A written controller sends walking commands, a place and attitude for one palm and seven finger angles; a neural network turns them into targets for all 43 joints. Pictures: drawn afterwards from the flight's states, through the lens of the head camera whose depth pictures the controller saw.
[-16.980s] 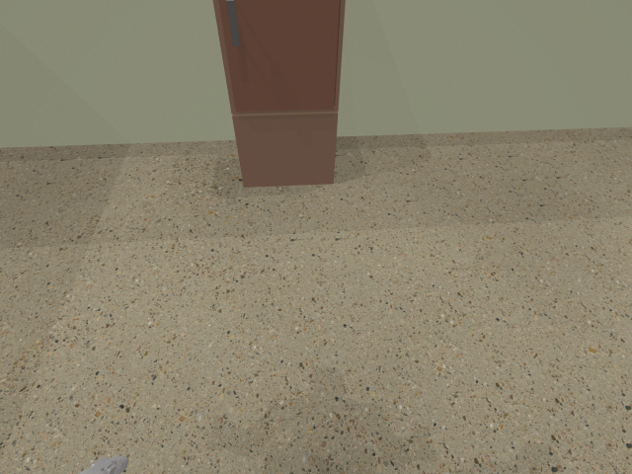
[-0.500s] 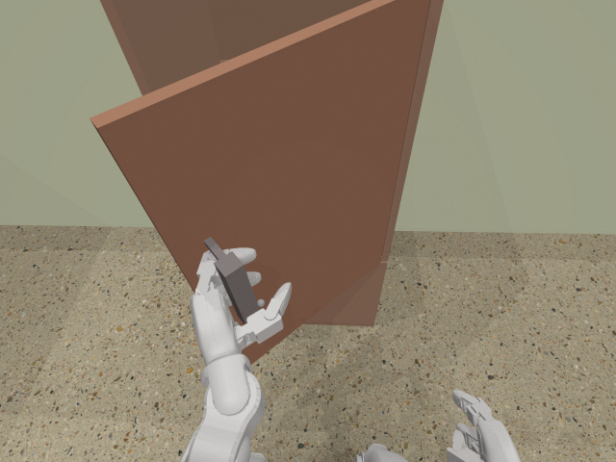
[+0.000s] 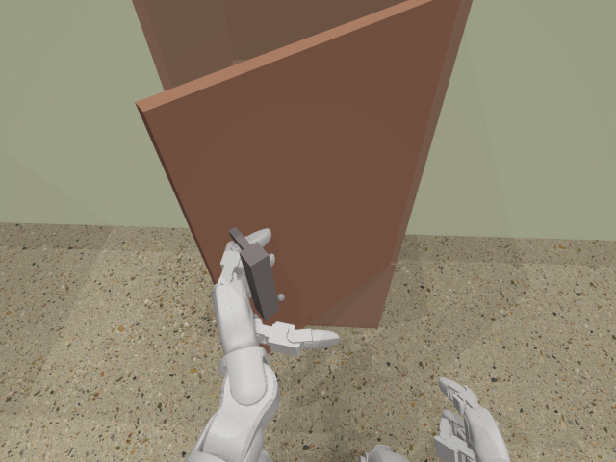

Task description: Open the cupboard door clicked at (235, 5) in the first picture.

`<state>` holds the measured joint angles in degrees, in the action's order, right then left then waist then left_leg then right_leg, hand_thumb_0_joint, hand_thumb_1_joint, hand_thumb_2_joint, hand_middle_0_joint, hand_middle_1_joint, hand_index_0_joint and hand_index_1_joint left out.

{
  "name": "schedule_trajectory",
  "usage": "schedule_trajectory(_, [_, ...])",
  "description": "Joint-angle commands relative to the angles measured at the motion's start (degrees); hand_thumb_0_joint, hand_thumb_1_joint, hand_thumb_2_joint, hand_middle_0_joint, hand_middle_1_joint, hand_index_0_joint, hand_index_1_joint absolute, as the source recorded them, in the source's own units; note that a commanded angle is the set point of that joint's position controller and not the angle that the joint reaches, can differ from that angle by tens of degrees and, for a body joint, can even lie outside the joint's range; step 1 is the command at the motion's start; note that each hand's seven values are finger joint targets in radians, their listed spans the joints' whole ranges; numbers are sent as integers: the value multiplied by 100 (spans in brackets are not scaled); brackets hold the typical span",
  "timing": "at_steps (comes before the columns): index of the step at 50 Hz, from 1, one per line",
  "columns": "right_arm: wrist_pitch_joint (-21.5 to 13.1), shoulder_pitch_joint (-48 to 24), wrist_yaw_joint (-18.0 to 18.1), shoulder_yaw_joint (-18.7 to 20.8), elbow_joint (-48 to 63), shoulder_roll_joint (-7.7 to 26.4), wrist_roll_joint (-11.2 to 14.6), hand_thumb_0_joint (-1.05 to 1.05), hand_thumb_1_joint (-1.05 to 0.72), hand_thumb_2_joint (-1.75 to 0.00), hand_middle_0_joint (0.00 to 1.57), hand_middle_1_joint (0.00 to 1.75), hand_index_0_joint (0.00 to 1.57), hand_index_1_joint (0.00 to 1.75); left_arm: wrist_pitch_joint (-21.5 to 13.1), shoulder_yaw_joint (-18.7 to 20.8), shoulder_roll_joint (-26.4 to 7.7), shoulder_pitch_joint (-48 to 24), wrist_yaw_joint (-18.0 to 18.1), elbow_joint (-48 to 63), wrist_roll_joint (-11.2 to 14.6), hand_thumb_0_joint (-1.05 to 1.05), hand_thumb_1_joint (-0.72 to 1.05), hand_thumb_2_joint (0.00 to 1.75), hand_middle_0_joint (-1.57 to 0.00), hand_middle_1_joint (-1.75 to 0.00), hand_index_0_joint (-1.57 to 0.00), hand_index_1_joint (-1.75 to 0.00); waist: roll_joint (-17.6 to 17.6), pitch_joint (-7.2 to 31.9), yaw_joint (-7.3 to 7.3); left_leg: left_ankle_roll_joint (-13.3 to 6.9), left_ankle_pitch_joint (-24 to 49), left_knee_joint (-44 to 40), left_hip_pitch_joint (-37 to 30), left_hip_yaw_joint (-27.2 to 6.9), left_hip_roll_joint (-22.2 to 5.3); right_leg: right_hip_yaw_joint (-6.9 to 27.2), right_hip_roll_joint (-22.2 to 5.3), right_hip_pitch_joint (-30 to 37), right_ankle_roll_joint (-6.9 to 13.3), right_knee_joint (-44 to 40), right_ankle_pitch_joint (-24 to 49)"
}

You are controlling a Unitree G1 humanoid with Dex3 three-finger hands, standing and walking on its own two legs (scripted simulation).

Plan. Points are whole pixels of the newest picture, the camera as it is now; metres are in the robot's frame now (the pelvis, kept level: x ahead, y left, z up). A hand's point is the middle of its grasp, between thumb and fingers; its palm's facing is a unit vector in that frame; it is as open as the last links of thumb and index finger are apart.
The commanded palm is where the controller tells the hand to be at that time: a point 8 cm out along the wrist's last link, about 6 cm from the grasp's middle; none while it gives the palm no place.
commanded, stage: slide the hand sideways off the handle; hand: left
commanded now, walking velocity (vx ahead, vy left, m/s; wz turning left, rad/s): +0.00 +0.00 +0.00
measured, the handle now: (252, 273) +0.34 +0.10 +0.06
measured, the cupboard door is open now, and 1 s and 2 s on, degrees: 41 41 41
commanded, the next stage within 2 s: draw the hand back to the body in 1.28 s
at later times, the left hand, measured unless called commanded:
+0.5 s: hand (289, 328) +0.27 +0.04 +0.06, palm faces -0.14 -0.99 +0.02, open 15.8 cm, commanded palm +0.24 +0.11 +0.06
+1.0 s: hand (237, 352) +0.24 +0.10 +0.05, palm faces -0.02 -1.00 -0.01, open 16.2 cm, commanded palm +0.20 +0.16 +0.06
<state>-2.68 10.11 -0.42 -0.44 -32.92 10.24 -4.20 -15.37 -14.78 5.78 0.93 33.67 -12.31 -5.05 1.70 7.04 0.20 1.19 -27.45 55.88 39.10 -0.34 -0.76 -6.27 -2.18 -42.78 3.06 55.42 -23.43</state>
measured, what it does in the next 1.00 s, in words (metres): stands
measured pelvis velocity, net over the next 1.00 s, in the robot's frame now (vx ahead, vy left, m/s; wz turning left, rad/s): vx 0.03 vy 0.01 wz -0.01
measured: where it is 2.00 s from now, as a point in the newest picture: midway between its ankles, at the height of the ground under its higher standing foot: outside the picture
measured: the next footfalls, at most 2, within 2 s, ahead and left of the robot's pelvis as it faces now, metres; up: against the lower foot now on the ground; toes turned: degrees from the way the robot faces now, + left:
none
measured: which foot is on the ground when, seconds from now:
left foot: down 0.00-1.00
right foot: down 0.00-1.00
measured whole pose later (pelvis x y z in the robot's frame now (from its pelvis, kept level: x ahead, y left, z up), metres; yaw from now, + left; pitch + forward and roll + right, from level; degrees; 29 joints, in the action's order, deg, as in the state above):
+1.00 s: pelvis +0.03 +0.01 -0.01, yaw +0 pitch +13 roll +0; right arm -4.6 14.5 0.6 -0.9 -22.9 12.3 -0.7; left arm -18.5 -9.2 -4.9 28.3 1.6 13.0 2.8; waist 1.6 6.7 0.4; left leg 0.7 -32.2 60.6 41.8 -0.2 -1.0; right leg -5.9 -2.0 -45.7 2.4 59.9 -27.8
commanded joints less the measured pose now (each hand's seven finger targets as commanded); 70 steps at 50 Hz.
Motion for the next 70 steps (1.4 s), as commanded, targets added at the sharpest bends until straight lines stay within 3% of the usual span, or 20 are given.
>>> schedule_trajectory(1, [-230, -486, -4, 190, 872, 543, 47, 0, -90, -90, 20, 30, 20, 30, -206, -131, 949, -1492, 236, 1020, -143, 0, -50, 30, -15, -30, -15, -30, -556, 1194, -105, -135, 824, -784, -178, -123, 201, 278, 122, 996, -88, -954, 363])
schedule_trajectory(4, [-214, -549, -27, 184, 837, 537, 46, 0, -90, -90, 20, 30, 20, 30, -164, -175, 1032, -1663, 276, 1003, -127, 0, -50, 30, -15, -30, -15, -30, -504, 1253, -102, -129, 751, -783, -206, -131, 200, 240, 135, 904, -79, -890, 271])
schedule_trajectory(5, [-220, 38, -40, 210, 715, 756, 64, 0, -90, -90, 20, 30, 20, 30, -403, -1491, 431, -1519, -934, 1197, -833, 0, -50, 30, -15, -30, -15, -30, -778, 982, -654, -253, 860, -626, -380, -99, 150, 398, 91, 690, -102, -862, 809])
schedule_trajectory(6, [-226, 59, -14, 267, 916, 753, 128, 0, -90, -90, 20, 30, 20, 30, -632, -1021, 19, -1705, -1612, 1559, -577, 0, -50, 30, -15, -30, -15, -30, -570, 1436, -442, -271, 1080, -578, -310, -109, 186, 439, 48, 960, -41, -736, 1165])
schedule_trajectory(7, [-269, 29, 17, 256, 977, 725, 163, 0, -90, -90, 20, 30, 20, 30, -792, -998, -116, -1596, -2115, 1670, -459, 0, -50, 30, -15, -30, -15, -30, -438, 1619, -386, -276, 1120, -537, -381, -86, 181, 489, 33, 1086, -50, -659, 1298])
schedule_trajectory(9, [-366, 45, 64, 197, 1162, 724, 294, 0, -90, -90, 20, 30, 20, 30, -822, -989, -98, -1440, -2885, 1738, 0, 0, -50, 30, -15, -30, -15, -30, -322, 1391, -385, -272, 832, -627, -349, -132, 193, 465, 48, 1029, -61, -737, 969])
schedule_trajectory(10, [-398, 3, 104, 162, 1257, 726, 360, 0, -90, -90, 20, 30, 20, 30, -759, -818, -107, -1412, -3039, 1759, 286, 0, -50, 30, -15, -30, -15, -30, -424, 1258, -350, -259, 612, -710, -304, -164, 193, 435, 72, 1000, -78, -822, 638])
schedule_trajectory(11, [-435, -80, 134, 127, 1318, 726, 416, 0, -90, -90, 20, 30, 20, 30, -665, -727, -27, -1406, -3080, 1770, 514, 0, -50, 30, -15, -30, -15, -30, -243, 1101, -321, -240, 461, -792, -328, -201, 194, 395, 96, 895, -67, -857, 365])
schedule_trajectory(14, [-467, -121, 143, 90, 1423, 748, 437, 0, -90, -90, 20, 30, 20, 30, -427, -301, -22, -1037, -2744, 1701, 779, 0, -50, 30, -15, -30, -15, -30, -536, 938, -183, -191, 227, -940, -219, -257, 208, 273, 122, 838, -102, -857, -15])
schedule_trajectory(17, [-477, -83, 82, 110, 1504, 741, 355, 0, -90, -90, 20, 30, 20, 30, -435, -66, -226, -783, -2301, 2020, 570, 0, -50, 30, -15, -30, -15, -30, -483, 1288, -37, -174, 543, -913, -253, -237, 205, 249, 113, 963, -84, -675, 238])
schedule_trajectory(19, [-444, -5, 7, 119, 1572, 715, 340, 0, -90, -90, 20, 30, 20, 30, -441, -142, -163, -225, -2157, 2041, 423, 0, -50, 30, -15, -30, -15, -30, -506, 1162, -3, -156, 735, -886, -200, -186, 183, 240, 126, 997, -68, -644, 445])
schedule_trajectory(28, [-280, 73, -20, 130, 1815, 688, 335, 0, -90, -90, 20, 30, 20, 30, -442, 195, -559, 835, -2137, 2618, 327, 0, -50, 30, -15, -30, -15, -30, -525, 1162, 156, -143, 873, -841, -35, -27, 183, 326, 145, 1284, -51, -621, 719])
schedule_trajectory(34, [-272, 122, 28, 120, 1875, 675, 330, 0, -90, -90, 20, 30, 20, 30, -482, 221, -681, 1333, -2300, 3038, 360, 0, -50, 30, -15, -30, -15, -30, -512, 948, 46, -166, 876, -686, 67, 6, 201, 407, 142, 1221, -97, -625, 885])
schedule_trajectory(42, [-391, 269, 98, 172, 1891, 721, 355, 0, -90, -90, 20, 30, 20, 30, -653, 363, -905, 2116, -2857, 3542, 607, 0, -50, 30, -15, -30, -15, -30, -450, 1093, -71, -194, 1224, -393, 147, -15, 211, 453, 140, 1245, -143, -477, 1445])
schedule_trajectory(48, [-497, 374, 141, 228, 1906, 745, 378, 0, -90, -90, 20, 30, 20, 30, -767, 722, -1270, 2907, -3295, 3929, 823, 0, -50, 30, -15, -30, -15, -30, -399, 1373, -20, -201, 1479, -181, 250, -13, 240, 564, 105, 1456, -181, -366, 1931])
schedule_trajectory(51, [-505, 349, 179, 248, 1912, 748, 412, 0, -90, -90, 20, 30, 20, 30, -773, 910, -1400, 3126, -3492, 3982, 956, 0, -50, 30, -15, -30, -15, -30, -503, 1258, -62, -205, 1510, -92, 397, -33, 245, 596, 96, 1478, -207, -355, 2091])
schedule_trajectory(60, [-561, 250, 261, 321, 1927, 771, 471, 0, -90, -90, 20, 30, 20, 30, -965, 1461, -1711, 3621, -3958, 4113, 1348, 0, -50, 30, -15, -30, -15, -30, -511, 1161, -10, -178, 1117, 136, 703, -38, 259, 756, 63, 1254, -241, -374, 1442])
schedule_trajectory(65, [-604, 207, 283, 316, 1978, 788, 515, 0, -90, -90, 20, 30, 20, 30, -991, 1373, -1645, 3663, -4151, 4284, 1502, 0, -50, 30, -15, -30, -15, -30, -277, 1114, -25, -187, 1084, 130, 679, -66, 260, 658, 100, 1076, -206, -319, 1170])
schedule_trajectory(68, [-647, 225, 276, 299, 2028, 811, 512, 0, -90, -90, 20, 30, 20, 30, -945, 1126, -1538, 3624, -4122, 4359, 1455, 0, -50, 30, -15, -30, -15, -30, -219, 1045, -66, -208, 1011, 107, 619, -111, 244, 525, 142, 827, -179, -249, 900])
schedule_trajectory(70, [-632, 240, 276, 305, 2092, 826, 512, 0, -90, -90, 20, 30, 20, 30, -887, 1212, -1706, 3577, -4031, 4545, 1378, 0, -50, 30, -15, -30, -15, -30, -145, 1073, -21, -206, 937, 18, 538, -124, 232, 473, 165, 780, -163, -254, 731])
